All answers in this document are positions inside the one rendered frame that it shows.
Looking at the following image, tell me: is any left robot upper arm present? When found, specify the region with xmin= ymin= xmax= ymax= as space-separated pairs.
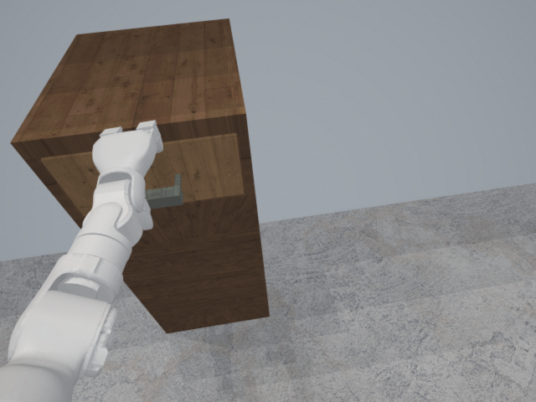
xmin=0 ymin=290 xmax=118 ymax=402

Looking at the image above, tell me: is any drawer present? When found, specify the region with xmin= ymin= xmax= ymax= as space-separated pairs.
xmin=40 ymin=133 xmax=244 ymax=216

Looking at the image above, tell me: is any handle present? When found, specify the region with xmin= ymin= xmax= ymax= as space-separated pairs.
xmin=145 ymin=173 xmax=183 ymax=209

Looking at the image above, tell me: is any cabinet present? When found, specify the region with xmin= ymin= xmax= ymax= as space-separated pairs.
xmin=10 ymin=18 xmax=270 ymax=333

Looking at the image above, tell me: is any left robot hand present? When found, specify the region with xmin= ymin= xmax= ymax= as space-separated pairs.
xmin=92 ymin=121 xmax=163 ymax=230

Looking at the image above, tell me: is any robot left forearm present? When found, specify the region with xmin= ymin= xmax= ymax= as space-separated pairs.
xmin=8 ymin=167 xmax=146 ymax=362

